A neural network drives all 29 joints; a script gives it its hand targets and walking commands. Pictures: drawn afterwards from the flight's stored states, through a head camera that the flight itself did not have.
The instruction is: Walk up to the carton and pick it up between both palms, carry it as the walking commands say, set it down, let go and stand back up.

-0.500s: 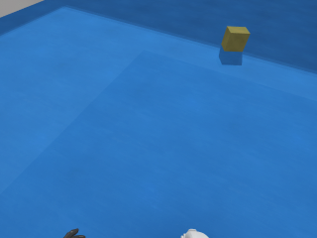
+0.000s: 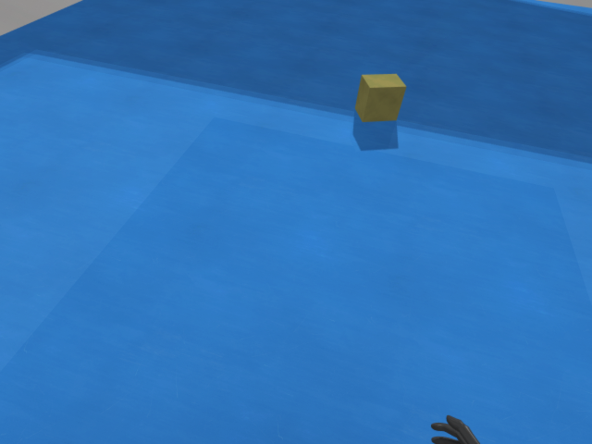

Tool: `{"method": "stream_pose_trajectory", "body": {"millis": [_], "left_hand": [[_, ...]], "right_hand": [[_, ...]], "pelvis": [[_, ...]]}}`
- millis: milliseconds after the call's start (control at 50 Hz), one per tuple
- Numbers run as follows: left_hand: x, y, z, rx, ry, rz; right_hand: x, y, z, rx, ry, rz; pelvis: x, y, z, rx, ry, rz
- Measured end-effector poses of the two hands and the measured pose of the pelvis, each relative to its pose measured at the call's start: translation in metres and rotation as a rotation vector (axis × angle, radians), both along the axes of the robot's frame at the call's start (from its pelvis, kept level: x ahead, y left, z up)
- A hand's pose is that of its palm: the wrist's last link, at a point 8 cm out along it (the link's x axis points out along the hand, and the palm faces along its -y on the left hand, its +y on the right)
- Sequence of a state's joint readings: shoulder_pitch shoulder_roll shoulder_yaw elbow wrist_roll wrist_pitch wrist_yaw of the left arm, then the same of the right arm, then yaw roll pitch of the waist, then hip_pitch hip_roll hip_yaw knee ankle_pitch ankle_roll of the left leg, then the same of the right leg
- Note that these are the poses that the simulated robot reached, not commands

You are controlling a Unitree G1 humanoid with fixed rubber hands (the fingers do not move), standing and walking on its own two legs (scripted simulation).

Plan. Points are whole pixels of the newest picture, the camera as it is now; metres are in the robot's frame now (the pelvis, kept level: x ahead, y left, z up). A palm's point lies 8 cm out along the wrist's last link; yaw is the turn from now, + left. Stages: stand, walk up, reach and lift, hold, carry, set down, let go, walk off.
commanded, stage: walk up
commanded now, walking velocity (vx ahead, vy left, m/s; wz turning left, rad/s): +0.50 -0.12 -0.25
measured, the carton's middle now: (379, 98) +2.23 -0.40 -0.63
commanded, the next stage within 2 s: none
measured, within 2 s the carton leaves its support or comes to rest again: neither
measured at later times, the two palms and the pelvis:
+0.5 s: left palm (215, 367) +0.28 +0.16 -0.13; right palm (497, 355) +0.33 -0.32 -0.11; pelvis +0.26 -0.07 +0.01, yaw -4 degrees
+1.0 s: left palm (264, 227) +0.58 +0.12 -0.11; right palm (483, 258) +0.56 -0.36 -0.13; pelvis +0.54 -0.12 +0.02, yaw -5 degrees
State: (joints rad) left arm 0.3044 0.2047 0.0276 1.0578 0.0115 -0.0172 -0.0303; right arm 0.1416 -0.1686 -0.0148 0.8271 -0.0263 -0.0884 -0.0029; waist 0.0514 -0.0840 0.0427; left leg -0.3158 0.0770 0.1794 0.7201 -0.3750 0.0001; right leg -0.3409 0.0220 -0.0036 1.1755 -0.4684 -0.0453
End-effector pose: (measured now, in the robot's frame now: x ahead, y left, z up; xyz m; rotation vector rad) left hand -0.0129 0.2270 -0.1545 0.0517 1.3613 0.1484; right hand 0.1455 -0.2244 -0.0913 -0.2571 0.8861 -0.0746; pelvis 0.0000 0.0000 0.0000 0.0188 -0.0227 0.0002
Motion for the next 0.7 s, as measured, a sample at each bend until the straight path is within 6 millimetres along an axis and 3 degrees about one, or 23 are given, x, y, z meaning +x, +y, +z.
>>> {"method": "stream_pose_trajectory", "body": {"millis": [100, 200, 260, 300, 340, 480, 560, 620, 700], "left_hand": [[0.115, 0.005, 0.021, 0.046, -0.113, -0.084], [0.234, -0.008, 0.041, 0.113, -0.247, -0.207], [0.283, -0.021, 0.046, 0.159, -0.308, -0.231], [0.297, -0.029, 0.048, 0.169, -0.305, -0.225], [0.301, -0.036, 0.047, 0.163, -0.265, -0.211], [0.289, -0.061, 0.027, 0.062, -0.027, -0.136], [0.301, -0.067, 0.006, 0.008, 0.078, -0.101], [0.337, -0.069, 0.003, 0.008, 0.078, -0.102], [0.423, -0.077, 0.013, 0.027, -0.029, -0.146]], "right_hand": [[-0.023, -0.029, -0.020, 0.010, 0.187, -0.137], [-0.054, -0.062, -0.047, 0.039, 0.417, -0.253], [-0.052, -0.081, -0.060, 0.056, 0.518, -0.271], [-0.033, -0.089, -0.059, 0.056, 0.525, -0.266], [0.001, -0.095, -0.053, 0.057, 0.486, -0.254], [0.164, -0.093, -0.025, 0.056, 0.260, -0.179], [0.247, -0.087, -0.019, 0.032, 0.140, -0.149], [0.274, -0.086, -0.019, 0.027, 0.125, -0.157], [0.273, -0.091, -0.028, 0.040, 0.240, -0.204]], "pelvis": [[0.051, -0.010, 0.007, 0.009, -0.004, -0.032], [0.104, -0.035, 0.001, 0.006, 0.000, -0.059], [0.137, -0.050, -0.006, -0.024, 0.012, -0.044], [0.157, -0.055, -0.004, -0.031, 0.022, -0.044], [0.178, -0.060, 0.001, -0.031, 0.027, -0.054], [0.252, -0.066, 0.012, -0.037, 0.031, -0.078], [0.300, -0.064, 0.002, -0.026, 0.019, -0.091], [0.331, -0.067, 0.001, -0.004, 0.017, -0.101], [0.372, -0.076, 0.007, 0.012, 0.010, -0.095]]}}
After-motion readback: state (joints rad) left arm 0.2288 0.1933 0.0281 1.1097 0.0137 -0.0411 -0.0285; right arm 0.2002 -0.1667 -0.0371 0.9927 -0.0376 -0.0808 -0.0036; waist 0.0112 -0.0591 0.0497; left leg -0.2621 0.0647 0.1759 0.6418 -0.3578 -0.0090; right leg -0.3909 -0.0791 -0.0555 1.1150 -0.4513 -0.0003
